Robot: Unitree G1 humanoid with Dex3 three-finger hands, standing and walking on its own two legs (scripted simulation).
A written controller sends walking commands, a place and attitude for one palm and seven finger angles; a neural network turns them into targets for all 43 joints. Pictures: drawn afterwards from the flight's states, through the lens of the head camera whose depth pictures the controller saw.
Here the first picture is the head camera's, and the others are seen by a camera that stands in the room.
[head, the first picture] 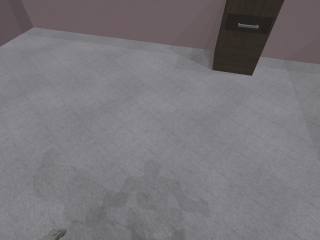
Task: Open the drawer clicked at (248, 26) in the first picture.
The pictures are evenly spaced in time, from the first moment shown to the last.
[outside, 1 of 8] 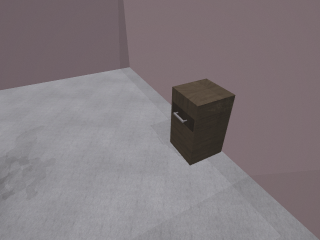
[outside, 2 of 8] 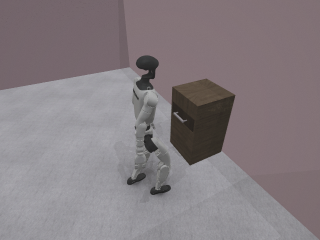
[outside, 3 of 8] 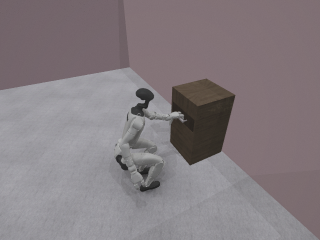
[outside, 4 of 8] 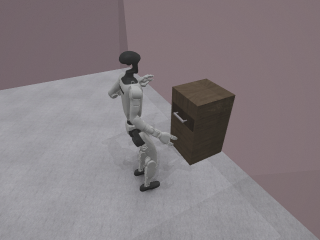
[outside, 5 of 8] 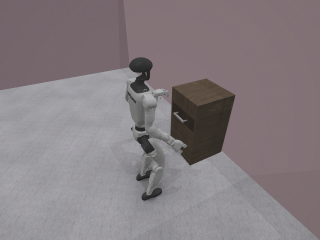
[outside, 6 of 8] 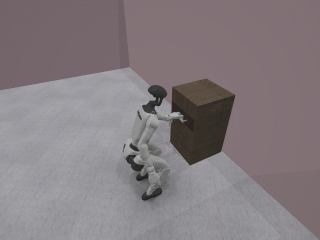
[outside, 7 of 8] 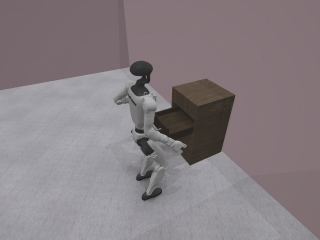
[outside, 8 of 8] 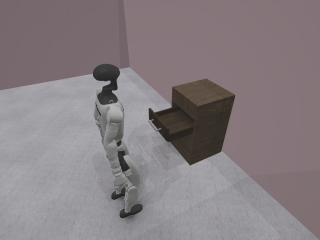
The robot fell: no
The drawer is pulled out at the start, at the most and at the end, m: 0.00 0.30 0.29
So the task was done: yes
